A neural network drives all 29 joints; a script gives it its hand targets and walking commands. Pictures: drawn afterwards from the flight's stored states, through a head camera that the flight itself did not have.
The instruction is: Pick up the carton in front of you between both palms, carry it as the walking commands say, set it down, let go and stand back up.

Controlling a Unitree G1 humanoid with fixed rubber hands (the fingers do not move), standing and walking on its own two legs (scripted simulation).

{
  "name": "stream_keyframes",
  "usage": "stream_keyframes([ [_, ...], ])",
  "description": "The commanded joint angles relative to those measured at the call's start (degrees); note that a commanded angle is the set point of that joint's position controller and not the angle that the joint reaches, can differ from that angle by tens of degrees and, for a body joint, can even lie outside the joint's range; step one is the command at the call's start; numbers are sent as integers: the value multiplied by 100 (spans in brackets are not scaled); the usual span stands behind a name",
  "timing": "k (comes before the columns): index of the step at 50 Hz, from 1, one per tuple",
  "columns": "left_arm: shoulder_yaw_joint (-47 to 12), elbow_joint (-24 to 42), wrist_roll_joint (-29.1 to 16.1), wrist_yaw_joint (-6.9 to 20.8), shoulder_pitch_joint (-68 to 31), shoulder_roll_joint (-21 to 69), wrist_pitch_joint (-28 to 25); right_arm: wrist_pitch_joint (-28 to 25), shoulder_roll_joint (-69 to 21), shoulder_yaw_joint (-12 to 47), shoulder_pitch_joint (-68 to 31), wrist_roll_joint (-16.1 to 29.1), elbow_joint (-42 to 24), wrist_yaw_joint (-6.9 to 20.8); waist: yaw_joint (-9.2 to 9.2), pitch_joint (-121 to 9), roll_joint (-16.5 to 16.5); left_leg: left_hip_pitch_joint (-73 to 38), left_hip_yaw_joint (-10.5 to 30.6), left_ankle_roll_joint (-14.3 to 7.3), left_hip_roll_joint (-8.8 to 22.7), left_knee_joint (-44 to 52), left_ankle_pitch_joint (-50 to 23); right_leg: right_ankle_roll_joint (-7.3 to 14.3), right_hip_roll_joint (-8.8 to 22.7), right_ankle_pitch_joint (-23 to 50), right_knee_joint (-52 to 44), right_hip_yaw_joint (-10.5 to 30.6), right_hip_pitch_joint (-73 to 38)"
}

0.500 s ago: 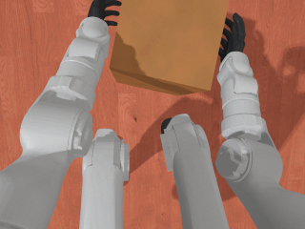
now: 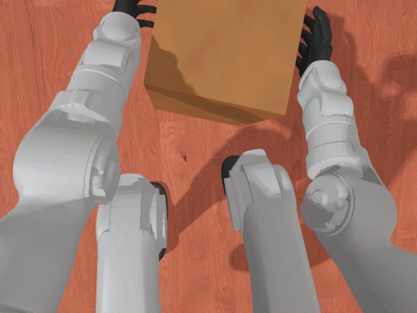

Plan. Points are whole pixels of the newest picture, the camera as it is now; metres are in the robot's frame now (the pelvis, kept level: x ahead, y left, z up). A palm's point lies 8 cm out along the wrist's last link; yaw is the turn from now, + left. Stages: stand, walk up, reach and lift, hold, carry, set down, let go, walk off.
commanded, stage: set down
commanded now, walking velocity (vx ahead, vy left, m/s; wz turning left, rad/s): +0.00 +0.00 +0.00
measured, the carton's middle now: (215, 59) +0.49 -0.09 -0.24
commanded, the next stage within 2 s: let go in 1.54 s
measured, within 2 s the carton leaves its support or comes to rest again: rests again in 0.30 s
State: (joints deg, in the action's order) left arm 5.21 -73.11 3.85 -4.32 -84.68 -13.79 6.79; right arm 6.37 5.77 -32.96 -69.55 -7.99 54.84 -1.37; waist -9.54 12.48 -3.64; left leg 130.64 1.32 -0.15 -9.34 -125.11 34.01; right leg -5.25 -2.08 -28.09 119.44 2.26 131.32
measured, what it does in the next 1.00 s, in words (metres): rises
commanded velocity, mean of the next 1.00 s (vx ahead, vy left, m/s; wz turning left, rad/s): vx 0.00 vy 0.00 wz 0.00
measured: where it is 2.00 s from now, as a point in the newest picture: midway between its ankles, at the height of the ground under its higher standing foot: (197, 220)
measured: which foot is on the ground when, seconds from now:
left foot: down 0.00-1.00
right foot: down 0.00-1.00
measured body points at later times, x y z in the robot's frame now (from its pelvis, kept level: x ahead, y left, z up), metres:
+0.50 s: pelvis +0.00 -0.01 +0.00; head +0.37 -0.01 +0.24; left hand +0.56 +0.08 -0.21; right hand +0.45 -0.30 -0.20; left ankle +0.10 +0.10 -0.34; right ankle +0.14 -0.14 -0.34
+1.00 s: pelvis +0.01 -0.02 +0.08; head +0.32 -0.04 +0.40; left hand +0.58 +0.07 -0.04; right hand +0.45 -0.30 -0.04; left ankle +0.10 +0.10 -0.34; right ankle +0.14 -0.14 -0.34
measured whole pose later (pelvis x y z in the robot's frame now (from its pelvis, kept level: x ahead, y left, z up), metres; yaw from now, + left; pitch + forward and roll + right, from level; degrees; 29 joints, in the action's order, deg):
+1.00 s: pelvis +0.01 -0.02 +0.08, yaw -1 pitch +44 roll +0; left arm 5.1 -60.0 -2.1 -2.6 -72.3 -20.0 7.9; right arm 5.7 9.6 -18.2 -56.6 8.1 44.8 -7.0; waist -9.7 0.1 -2.2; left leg 119.0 0.8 0.2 -3.0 -108.6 33.9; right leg -0.9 -1.9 -25.1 103.8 0.6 122.8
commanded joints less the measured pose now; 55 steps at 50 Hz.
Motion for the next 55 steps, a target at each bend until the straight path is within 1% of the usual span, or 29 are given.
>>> stream_keyframes([
  [1, -525, 435, -105, 939, -1932, 3404, -188, -25, -2506, 1265, -2590, 60, 132, 879, -370, -4348, -544, -1515, 32, -112, 4, 1333, -779, 406, -208, 1049, -576, -583, -2095],
  [6, -548, 423, -122, 904, -1952, 2954, -210, -74, -2146, 1044, -2362, 33, 342, 806, -393, -4256, -537, -1614, 77, -92, 88, 1313, -693, 389, -167, 961, -553, -588, -2108],
  [9, -566, 448, -203, 752, -1948, 2147, -279, -196, -1503, 776, -2003, 84, 599, 618, -440, -4332, -523, -1765, 75, -40, 177, 1304, -687, 323, -104, 990, -551, -626, -2221],
  [10, -549, 459, -250, 659, -1885, 1642, -308, -263, -1094, 632, -1766, 116, 734, 511, -470, -4378, -514, -1832, 64, -6, 224, 1303, -679, 286, -63, 1004, -551, -647, -2284],
  [11, -498, 483, -289, 511, -1702, 890, -338, -358, -394, 427, -1417, 149, 870, 347, -507, -4422, -485, -1929, 46, 36, 279, 1305, -670, 247, -8, 1028, -558, -677, -2359],
  [13, -539, 582, -466, 129, -1274, -627, -422, -631, 1114, 241, -884, 396, 919, -76, -552, -4543, -406, -2131, 76, 100, 399, 1319, -696, 187, 124, 1130, -556, -723, -2498],
  [14, -657, 581, -602, 23, -1241, -877, -425, -746, 1450, 263, -884, 567, 899, -219, -584, -4624, -400, -2209, 145, 106, 459, 1304, -780, 183, 184, 1243, -542, -710, -2568],
  [15, -780, 584, -744, -27, -1282, -935, -433, -837, 1643, 346, -945, 743, 894, -296, -593, -4685, -414, -2279, 218, 100, 508, 1280, -887, 189, 230, 1345, -532, -692, -2596],
  [17, -967, 756, -975, -60, -1380, -982, -465, -981, 1786, 591, -1027, 1105, 799, -356, -574, -4895, -477, -2483, 312, 92, 581, 1212, -1141, 210, 283, 1614, -493, -667, -2618],
  [21, -1263, 1374, -1343, -48, -1464, -899, -545, -1115, 1717, 1250, -1141, 1846, 468, -322, -489, -5584, -619, -2906, 314, 119, 680, 1035, -1702, 257, 337, 2257, -431, -599, -2900],
  [24, -1275, 1903, -1431, -84, -1449, -1106, -541, -1109, 1857, 1508, -1066, 2201, 63, -360, -475, -6483, -624, -3299, 175, 134, 703, 916, -1852, 252, 305, 2645, -415, -564, -3583],
  [27, -1173, 2296, -1365, -121, -1265, -1299, -436, -986, 1900, 1634, -717, 2423, -336, -436, -442, -7209, -716, -3743, -11, 115, 685, 916, -1714, 232, 238, 2685, -526, -586, -4115],
  [29, -1042, 2557, -1263, -140, -1096, -1346, -313, -866, 1896, 1660, -436, 2436, -612, -504, -442, -7578, -746, -3874, -144, 102, 637, 1008, -1440, 234, 193, 2565, -674, -614, -4467],
  [33, -722, 2971, -1084, -152, -750, -1351, -5, -543, 1764, 1664, -48, 2266, -1424, -662, -446, -7977, -597, -3919, -361, 11, 524, 1356, -921, 234, 66, 2164, -1121, -695, -5015],
  [35, -516, 2799, -979, -118, -555, -1328, 127, -365, 1611, 1628, 47, 2137, -1593, -705, -398, -7513, -438, -3596, -406, -49, 485, 1584, -591, 220, 7, 1838, -1383, -692, -4947],
  [38, -225, 2256, -834, 0, -324, -1229, 159, -233, 1276, 1599, 80, 1948, -1547, -709, -273, -6485, -139, -2881, -393, -118, 459, 1889, -233, 172, -26, 1450, -1690, -624, -4593],
  [40, -71, 1944, -758, 70, -223, -1179, 102, -219, 1103, 1601, 58, 1848, -1506, -679, -191, -6160, 21, -2592, -367, -138, 443, 2072, -183, 140, -38, 1406, -1829, -577, -4504],
  [43, 76, 1662, -664, 127, -131, -1191, 20, -209, 981, 1570, 88, 1733, -1474, -629, -132, -6195, 129, -2524, -352, -134, 424, 2334, -232, 103, -57, 1512, -2021, -557, -4594],
  [45, 109, 1617, -613, 149, -87, -1201, -9, -198, 953, 1515, 181, 1665, -1470, -598, -143, -6336, 114, -2635, -350, -121, 414, 2519, -274, 88, -71, 1576, -2167, -581, -4684],
  [48, 72, 1776, -568, 174, -56, -1167, 0, -168, 970, 1397, 385, 1581, -1542, -558, -234, -6680, -43, -3032, -354, -85, 393, 2798, -387, 91, -85, 1682, -2411, -649, -4800],
  [52, -56, 2297, -544, 199, -57, -1072, 107, -92, 1072, 1257, 637, 1527, -1841, -487, -371, -7276, -414, -3894, -356, -15, 364, 3156, -701, 119, -102, 1899, -2751, -763, -4898],
  [55, -108, 2707, -501, 206, -28, -1004, 231, -8, 1147, 1192, 773, 1525, -2118, -403, -403, -7655, -661, -4575, -354, 36, 354, 3426, -1021, 136, -117, 2093, -3006, -843, -4988],
])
